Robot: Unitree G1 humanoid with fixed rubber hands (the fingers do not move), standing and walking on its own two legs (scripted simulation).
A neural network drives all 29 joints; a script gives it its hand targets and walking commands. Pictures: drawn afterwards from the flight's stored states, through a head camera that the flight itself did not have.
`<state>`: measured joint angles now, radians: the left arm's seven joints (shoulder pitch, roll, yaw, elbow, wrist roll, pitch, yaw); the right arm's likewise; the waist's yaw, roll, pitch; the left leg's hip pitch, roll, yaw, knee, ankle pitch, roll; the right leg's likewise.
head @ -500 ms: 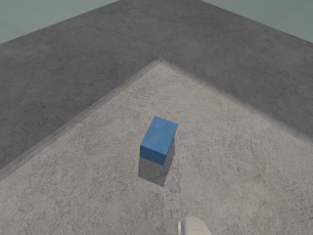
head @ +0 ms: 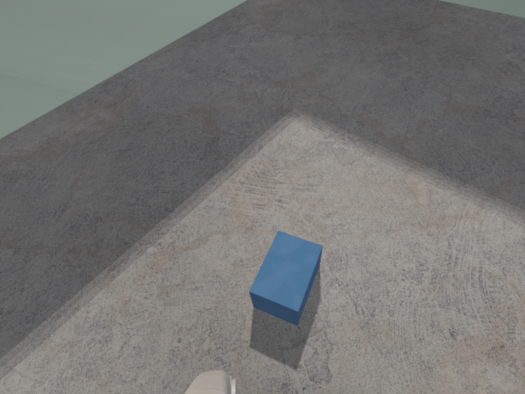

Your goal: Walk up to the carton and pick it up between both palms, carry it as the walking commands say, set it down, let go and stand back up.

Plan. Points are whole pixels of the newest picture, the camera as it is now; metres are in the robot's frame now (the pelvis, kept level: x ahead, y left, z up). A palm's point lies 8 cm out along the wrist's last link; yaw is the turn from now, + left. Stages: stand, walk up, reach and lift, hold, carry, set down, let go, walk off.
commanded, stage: walk up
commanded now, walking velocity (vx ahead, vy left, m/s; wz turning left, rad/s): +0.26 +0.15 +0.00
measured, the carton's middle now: (287, 276) +0.59 -0.02 -0.70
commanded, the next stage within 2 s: none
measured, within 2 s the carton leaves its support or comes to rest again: neither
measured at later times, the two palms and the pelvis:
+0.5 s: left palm out of the picture +0.14 +0.29 -0.15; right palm out of the picture +0.12 -0.19 -0.11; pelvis +0.11 +0.06 +0.01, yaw +0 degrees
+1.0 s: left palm (136, 378) +0.16 +0.25 -0.14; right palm out of the picture +0.12 -0.22 -0.15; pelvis +0.13 +0.01 +0.00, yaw +0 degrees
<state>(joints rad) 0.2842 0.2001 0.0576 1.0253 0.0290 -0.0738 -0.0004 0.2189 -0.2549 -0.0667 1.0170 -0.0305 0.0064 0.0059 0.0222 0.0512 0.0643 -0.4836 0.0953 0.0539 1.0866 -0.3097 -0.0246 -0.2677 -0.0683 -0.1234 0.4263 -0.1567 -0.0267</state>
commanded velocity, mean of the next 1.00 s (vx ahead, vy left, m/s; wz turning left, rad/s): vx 0.10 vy -0.01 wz -0.03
